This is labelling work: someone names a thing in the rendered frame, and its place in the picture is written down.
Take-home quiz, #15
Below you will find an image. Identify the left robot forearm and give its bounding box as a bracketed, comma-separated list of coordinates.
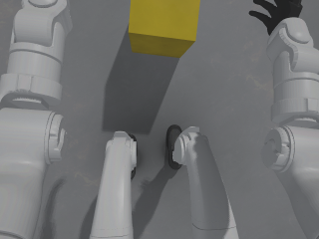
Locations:
[0, 0, 73, 111]

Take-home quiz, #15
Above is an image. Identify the left robot thigh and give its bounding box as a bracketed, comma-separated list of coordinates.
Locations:
[89, 136, 137, 239]

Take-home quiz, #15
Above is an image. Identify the left robot foot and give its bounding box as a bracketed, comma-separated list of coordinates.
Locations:
[128, 133, 138, 179]

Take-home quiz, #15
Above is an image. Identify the carton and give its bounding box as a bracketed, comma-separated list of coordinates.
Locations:
[128, 0, 200, 58]

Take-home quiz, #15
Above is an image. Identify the right robot forearm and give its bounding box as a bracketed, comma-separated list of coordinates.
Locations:
[266, 17, 319, 129]

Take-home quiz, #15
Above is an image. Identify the left robot upper arm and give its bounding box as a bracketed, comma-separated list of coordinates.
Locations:
[0, 108, 68, 239]

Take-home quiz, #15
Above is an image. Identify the right robot upper arm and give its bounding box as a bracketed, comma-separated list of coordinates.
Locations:
[260, 125, 319, 239]

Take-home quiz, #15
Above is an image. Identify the right robot hand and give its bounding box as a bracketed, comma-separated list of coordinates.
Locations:
[248, 0, 303, 36]

